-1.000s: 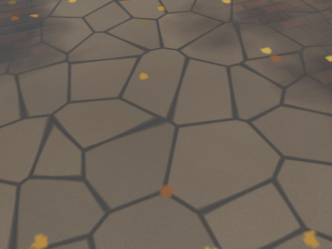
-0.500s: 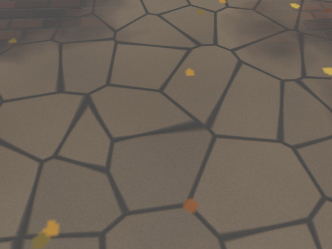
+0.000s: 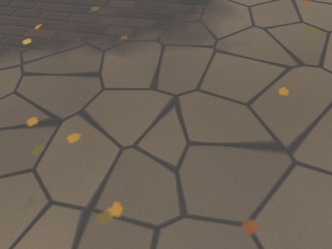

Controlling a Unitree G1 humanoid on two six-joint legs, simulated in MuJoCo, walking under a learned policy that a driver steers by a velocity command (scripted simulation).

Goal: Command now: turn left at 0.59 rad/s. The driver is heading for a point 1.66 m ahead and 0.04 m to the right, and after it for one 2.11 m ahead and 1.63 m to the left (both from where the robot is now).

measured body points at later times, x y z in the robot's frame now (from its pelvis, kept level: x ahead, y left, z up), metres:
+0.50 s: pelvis -0.02 +0.04 +0.00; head +0.00 +0.06 +0.45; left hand +0.01 +0.32 -0.14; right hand +0.16 -0.18 -0.11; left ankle -0.03 +0.12 -0.75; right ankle -0.01 -0.10 -0.72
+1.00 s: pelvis -0.02 +0.01 +0.00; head -0.01 +0.01 +0.45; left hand -0.01 +0.26 -0.15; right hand +0.05 -0.24 -0.15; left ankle -0.03 +0.12 -0.75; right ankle -0.01 -0.09 -0.75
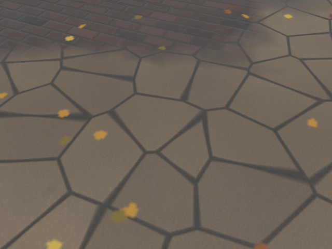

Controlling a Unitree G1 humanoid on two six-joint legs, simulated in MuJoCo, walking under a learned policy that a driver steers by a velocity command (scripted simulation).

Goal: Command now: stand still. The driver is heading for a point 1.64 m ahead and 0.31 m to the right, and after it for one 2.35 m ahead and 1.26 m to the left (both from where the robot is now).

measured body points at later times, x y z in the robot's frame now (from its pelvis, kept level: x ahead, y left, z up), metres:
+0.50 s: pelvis +0.00 -0.01 +0.00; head +0.01 -0.01 +0.45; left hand +0.00 +0.22 -0.16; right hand -0.01 -0.24 -0.16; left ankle +0.00 +0.11 -0.75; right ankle -0.01 -0.10 -0.75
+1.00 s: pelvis +0.02 -0.01 -0.01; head +0.02 -0.01 +0.44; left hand -0.02 +0.21 -0.17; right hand -0.01 -0.23 -0.17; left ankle +0.00 +0.10 -0.74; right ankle -0.01 -0.10 -0.75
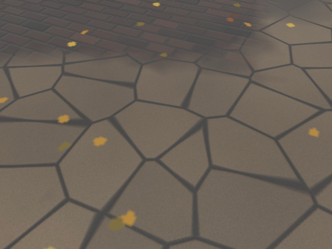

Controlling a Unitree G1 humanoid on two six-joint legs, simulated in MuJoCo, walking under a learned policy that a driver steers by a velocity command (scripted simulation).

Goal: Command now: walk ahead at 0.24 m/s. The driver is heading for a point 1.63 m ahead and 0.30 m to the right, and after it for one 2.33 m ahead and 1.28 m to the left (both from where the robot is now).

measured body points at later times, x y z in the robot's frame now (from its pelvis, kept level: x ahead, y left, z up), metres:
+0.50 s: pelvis +0.18 +0.06 +0.00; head +0.21 +0.07 +0.45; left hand +0.31 +0.28 -0.14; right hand +0.06 -0.15 -0.14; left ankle +0.05 +0.12 -0.74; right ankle +0.30 -0.06 -0.69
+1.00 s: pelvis +0.38 +0.04 +0.00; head +0.40 +0.03 +0.45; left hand +0.36 +0.25 -0.15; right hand +0.42 -0.18 -0.16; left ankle +0.42 +0.17 -0.72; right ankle +0.40 -0.01 -0.74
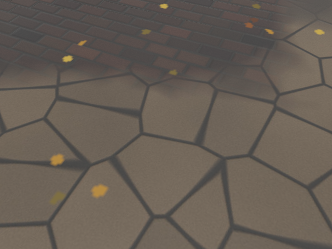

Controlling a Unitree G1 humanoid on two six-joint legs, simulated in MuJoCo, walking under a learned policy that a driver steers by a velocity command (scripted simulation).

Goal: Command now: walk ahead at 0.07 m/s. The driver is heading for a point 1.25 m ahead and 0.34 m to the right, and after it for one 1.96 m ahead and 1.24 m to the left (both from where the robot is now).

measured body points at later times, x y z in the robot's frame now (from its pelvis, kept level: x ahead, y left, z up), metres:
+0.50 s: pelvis +0.05 +0.03 +0.00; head +0.06 +0.02 +0.45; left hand +0.03 +0.24 -0.16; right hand +0.03 -0.18 -0.16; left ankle +0.04 +0.13 -0.74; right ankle +0.03 -0.05 -0.74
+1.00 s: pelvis +0.14 +0.08 -0.01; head +0.15 +0.10 +0.44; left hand +0.04 +0.30 -0.17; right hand +0.21 -0.17 -0.14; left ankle +0.17 +0.16 -0.74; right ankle +0.03 -0.04 -0.72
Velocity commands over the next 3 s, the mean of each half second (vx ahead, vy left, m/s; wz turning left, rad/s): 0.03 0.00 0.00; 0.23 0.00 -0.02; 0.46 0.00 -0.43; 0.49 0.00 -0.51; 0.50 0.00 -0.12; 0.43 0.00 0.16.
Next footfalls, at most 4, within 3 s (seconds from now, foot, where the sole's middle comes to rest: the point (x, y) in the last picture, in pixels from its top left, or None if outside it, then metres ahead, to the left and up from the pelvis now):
0.06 left None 0.08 0.13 -0.78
0.96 left None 0.21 0.17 -0.78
1.46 right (187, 244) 0.50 -0.03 -0.78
2.02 left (189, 163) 0.88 -0.05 -0.78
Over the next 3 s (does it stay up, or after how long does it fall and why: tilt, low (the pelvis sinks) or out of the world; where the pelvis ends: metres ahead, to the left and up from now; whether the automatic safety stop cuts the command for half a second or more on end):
stays up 1.08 -0.33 0.00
